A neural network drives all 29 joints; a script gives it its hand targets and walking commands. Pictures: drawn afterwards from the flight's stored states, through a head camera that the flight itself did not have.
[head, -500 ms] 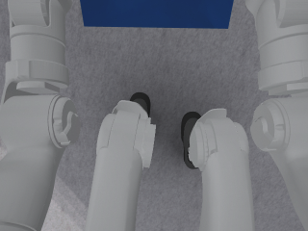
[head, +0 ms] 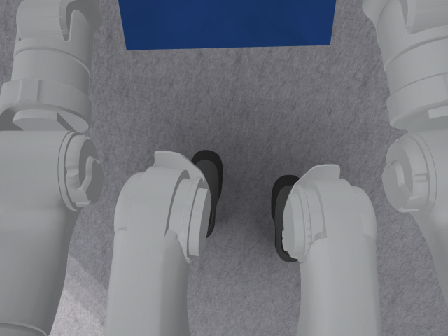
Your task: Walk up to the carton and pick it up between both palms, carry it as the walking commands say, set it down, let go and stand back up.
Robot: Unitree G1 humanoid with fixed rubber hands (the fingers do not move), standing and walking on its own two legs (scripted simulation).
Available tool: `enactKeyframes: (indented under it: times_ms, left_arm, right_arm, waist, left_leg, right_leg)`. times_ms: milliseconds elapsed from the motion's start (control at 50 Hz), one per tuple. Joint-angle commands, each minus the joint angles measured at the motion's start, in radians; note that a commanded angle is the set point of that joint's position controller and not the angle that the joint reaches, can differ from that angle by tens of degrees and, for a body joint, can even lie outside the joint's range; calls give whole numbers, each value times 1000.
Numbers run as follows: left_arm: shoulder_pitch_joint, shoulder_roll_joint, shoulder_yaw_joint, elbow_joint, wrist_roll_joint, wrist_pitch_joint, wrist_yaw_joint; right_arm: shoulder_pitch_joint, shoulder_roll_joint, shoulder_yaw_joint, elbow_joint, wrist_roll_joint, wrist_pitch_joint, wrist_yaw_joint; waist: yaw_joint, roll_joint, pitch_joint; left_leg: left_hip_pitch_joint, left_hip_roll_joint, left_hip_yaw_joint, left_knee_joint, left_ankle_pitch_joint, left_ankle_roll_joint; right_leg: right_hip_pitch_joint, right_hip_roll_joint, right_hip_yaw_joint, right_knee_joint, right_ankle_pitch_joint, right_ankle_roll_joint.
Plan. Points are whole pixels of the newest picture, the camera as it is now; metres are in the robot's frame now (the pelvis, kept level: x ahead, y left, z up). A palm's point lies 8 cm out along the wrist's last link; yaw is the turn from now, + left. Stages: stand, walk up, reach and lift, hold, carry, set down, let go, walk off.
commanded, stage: set down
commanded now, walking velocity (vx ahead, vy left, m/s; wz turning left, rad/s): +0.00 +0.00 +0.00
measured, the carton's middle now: out of the picture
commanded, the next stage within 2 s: none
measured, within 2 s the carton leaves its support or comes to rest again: rests again in 0.52 s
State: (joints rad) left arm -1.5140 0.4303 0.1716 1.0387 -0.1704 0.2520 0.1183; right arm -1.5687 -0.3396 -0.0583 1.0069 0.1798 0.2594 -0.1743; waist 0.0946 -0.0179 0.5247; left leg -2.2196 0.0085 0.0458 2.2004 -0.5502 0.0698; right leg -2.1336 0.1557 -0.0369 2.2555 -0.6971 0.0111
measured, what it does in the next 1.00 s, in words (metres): stands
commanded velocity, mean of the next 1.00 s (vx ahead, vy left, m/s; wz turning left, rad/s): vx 0.00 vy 0.00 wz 0.00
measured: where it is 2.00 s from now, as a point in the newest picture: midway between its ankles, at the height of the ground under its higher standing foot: (244, 219)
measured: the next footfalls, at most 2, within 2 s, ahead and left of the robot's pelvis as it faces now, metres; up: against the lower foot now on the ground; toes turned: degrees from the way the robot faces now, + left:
none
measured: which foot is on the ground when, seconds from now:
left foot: down 0.00-1.00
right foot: down 0.00-1.00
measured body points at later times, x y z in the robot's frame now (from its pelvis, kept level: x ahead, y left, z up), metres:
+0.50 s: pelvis +0.00 +0.00 -0.02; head +0.37 +0.04 +0.21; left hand +0.53 +0.27 -0.20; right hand +0.59 -0.09 -0.20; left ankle +0.12 +0.10 -0.34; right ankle +0.09 -0.10 -0.34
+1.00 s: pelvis +0.01 +0.00 -0.03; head +0.39 +0.03 +0.20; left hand +0.54 +0.27 -0.22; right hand +0.60 -0.09 -0.21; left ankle +0.12 +0.10 -0.34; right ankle +0.09 -0.10 -0.34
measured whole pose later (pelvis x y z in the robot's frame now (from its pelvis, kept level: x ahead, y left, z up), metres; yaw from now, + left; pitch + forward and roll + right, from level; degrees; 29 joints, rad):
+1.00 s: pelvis +0.01 +0.00 -0.03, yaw +0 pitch +31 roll +0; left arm -1.47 0.44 0.25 1.08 -0.16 0.16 -0.01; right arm -1.55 -0.33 -0.15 1.06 0.12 0.18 -0.06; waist 0.09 -0.04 0.52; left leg -2.26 0.05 0.09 2.31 -0.59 0.09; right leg -2.19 0.10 -0.05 2.38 -0.74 -0.03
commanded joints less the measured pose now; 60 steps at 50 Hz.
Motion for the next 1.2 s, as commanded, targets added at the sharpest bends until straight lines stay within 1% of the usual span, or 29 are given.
enactKeyframes:
  times_ms: [0, 100, 180, 240, 300, 340, 380, 400, 420, 440, 460, 500, 540, 560, 620, 640, 700, 720, 800, 820, 840, 880, 980, 1040, 1060, 1080, 1120, 1160, 1180]
  left_arm:
    - [-653, -805, -240, -308, -110, -104, -274]
    - [-668, -796, -244, -279, -119, -99, -281]
    - [-640, -795, -213, -214, -94, -89, -290]
    - [-702, -741, -223, -307, -108, -99, -291]
    - [-648, -794, -210, -185, -95, -81, -302]
    - [-642, -775, -199, -195, -84, -86, -307]
    - [-612, -798, -197, -157, -72, -80, -308]
    - [-604, -785, -191, -188, -72, -85, -311]
    - [-597, -825, -208, -177, -86, -85, -316]
    - [-635, -773, -202, -214, -77, -93, -318]
    - [-538, -812, -190, -115, -65, -80, -322]
    - [-544, -771, -184, -168, -54, -89, -330]
    - [-530, -805, -184, -162, -49, -84, -335]
    - [-530, -802, -204, -136, -65, -84, -336]
    - [-517, -806, -203, -156, -67, -87, -340]
    - [-456, -833, -192, -103, -50, -79, -341]
    - [-433, -827, -197, -107, -46, -83, -356]
    - [-448, -821, -191, -108, -60, -84, -361]
    - [-422, -823, -175, -98, -34, -75, -364]
    - [-396, -832, -194, -61, -44, -67, -370]
    - [-378, -811, -159, -68, -20, -66, -369]
    - [-418, -818, -189, -81, -42, -66, -374]
    - [-371, -799, -176, -22, -5, -47, -379]
    - [-374, -812, -174, -50, -20, -62, -385]
    - [-371, -785, -145, -21, -9, -51, -386]
    - [-355, -789, -162, -28, -7, -50, -385]
    - [-347, -785, -150, -42, 3, -53, -382]
    - [-360, -801, -166, -59, 0, -54, -386]
    - [-349, -788, -153, -30, 15, -51, -384]
  right_arm:
    - [-604, 969, 310, -246, 108, -71, 287]
    - [-632, 917, 284, -237, 122, -80, 305]
    - [-625, 887, 264, -188, 91, -72, 313]
    - [-622, 880, 244, -193, 95, -68, 321]
    - [-603, 863, 207, -146, 63, -71, 327]
    - [-568, 885, 203, -135, 62, -65, 332]
    - [-585, 851, 202, -142, 64, -71, 335]
    - [-591, 889, 221, -175, 74, -72, 343]
    - [-573, 848, 203, -150, 57, -74, 340]
    - [-537, 905, 204, -105, 61, -67, 345]
    - [-506, 876, 191, -98, 39, -69, 346]
    - [-491, 916, 198, -86, 43, -61, 351]
    - [-489, 902, 206, -100, 38, -66, 351]
    - [-473, 862, 182, -101, 32, -70, 354]
    - [-476, 865, 212, -121, 44, -77, 351]
    - [-483, 887, 224, -114, 51, -75, 354]
    - [-424, 906, 227, -69, 31, -68, 352]
    - [-414, 908, 230, -101, 21, -69, 348]
    - [-397, 911, 217, -64, 19, -63, 351]
    - [-364, 898, 212, -41, 10, -61, 351]
    - [-382, 909, 218, -63, 7, -58, 355]
    - [-380, 866, 199, -62, -9, -59, 352]
    - [-327, 861, 173, -4, -31, -42, 365]
    - [-352, 837, 178, -56, -40, -55, 360]
    - [-356, 855, 180, -44, -42, -44, 361]
    - [-314, 844, 179, 4, -46, -40, 359]
    - [-291, 871, 171, -9, -32, -39, 369]
    - [-291, 829, 144, 2, -58, -43, 366]
    - [-298, 837, 146, 8, -54, -43, 369]
  waist:
    - [152, -90, -1530]
    - [139, -35, -1441]
    - [120, -84, -1287]
    - [121, -92, -1279]
    - [79, -94, -1172]
    - [120, -100, -1134]
    - [92, -68, -1120]
    - [128, -84, -1151]
    - [73, -71, -1132]
    - [123, -72, -1114]
    - [89, -79, -1087]
    - [121, -84, -1071]
    - [109, -95, -1041]
    - [67, -67, -1059]
    - [87, -74, -1045]
    - [120, -59, -1036]
    - [104, -62, -999]
    - [88, -121, -996]
    - [109, -99, -949]
    - [82, -89, -936]
    - [122, -102, -891]
    - [67, -88, -867]
    - [89, -74, -810]
    - [52, -126, -808]
    - [85, -124, -775]
    - [62, -122, -787]
    - [101, -99, -774]
    - [57, -84, -763]
    - [76, -98, -763]
  left_leg:
    - [931, -72, -59, -91, 654, -12]
    - [926, -64, -73, -93, 597, -7]
    - [837, -67, -85, -106, 520, 9]
    - [859, -63, -89, -100, 526, 11]
    - [810, -67, -98, -104, 446, 12]
    - [747, -61, -83, -101, 445, 10]
    - [817, -59, -88, -104, 469, 9]
    - [814, -60, -88, -97, 488, 14]
    - [839, -63, -98, -93, 492, 7]
    - [789, -57, -89, -90, 514, 2]
    - [828, -67, -102, -94, 511, 17]
    - [767, -68, -96, -105, 488, 16]
    - [732, -64, -97, -87, 516, 14]
    - [794, -69, -111, -73, 532, 9]
    - [751, -62, -115, -69, 560, 10]
    - [764, -64, -98, -63, 577, 15]
    - [707, -70, -91, -48, 547, 15]
    - [665, -71, -97, -45, 527, 18]
    - [623, -69, -94, -55, 493, 12]
    - [627, -67, -97, -65, 462, 7]
    - [593, -74, -92, -65, 444, 14]
    - [567, -65, -84, -46, 429, 5]
    - [558, -66, -80, -54, 393, 2]
    - [535, -68, -100, -44, 380, 10]
    - [512, -64, -93, -43, 377, 13]
    - [526, -61, -88, -38, 365, 10]
    - [542, -69, -84, -62, 381, 9]
    - [548, -69, -88, -44, 384, 2]
    - [564, -74, -95, -48, 396, 4]
  right_leg:
    - [372, -12, 29, -181, 459, -35]
    - [282, -14, 26, -175, 384, -48]
    - [231, -20, 20, -151, 306, -42]
    - [204, -20, 20, -138, 302, -43]
    - [177, -28, 16, -163, 256, -46]
    - [185, -25, 39, -156, 262, -56]
    - [155, -22, 26, -151, 260, -50]
    - [188, -21, 40, -154, 281, -54]
    - [133, -19, 25, -147, 265, -52]
    - [154, -26, 40, -153, 312, -50]
    - [117, -19, 23, -147, 270, -49]
    - [163, -21, 27, -134, 293, -44]
    - [138, -14, 35, -129, 310, -46]
    - [112, -18, 22, -122, 306, -52]
    - [123, -20, 37, -113, 346, -53]
    - [120, -15, 50, -123, 340, -51]
    - [137, -9, 51, -117, 344, -51]
    - [176, -17, 53, -122, 357, -50]
    - [194, -11, 62, -107, 360, -55]
    - [198, -16, 54, -108, 334, -62]
    - [179, -13, 60, -106, 317, -56]
    - [163, -17, 68, -117, 306, -57]
    - [138, -27, 64, -113, 280, -58]
    - [137, -24, 51, -100, 270, -55]
    - [164, -32, 73, -110, 276, -57]
    - [158, -25, 59, -99, 267, -56]
    - [138, -18, 59, -104, 268, -56]
    - [120, -15, 57, -98, 258, -58]
    - [136, -25, 52, -89, 268, -51]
